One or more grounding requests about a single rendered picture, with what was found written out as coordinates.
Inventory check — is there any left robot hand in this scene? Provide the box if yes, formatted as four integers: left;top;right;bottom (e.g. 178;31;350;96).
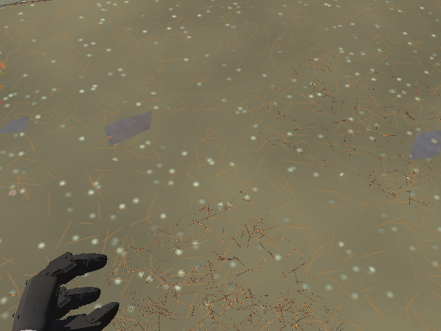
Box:
12;252;119;331

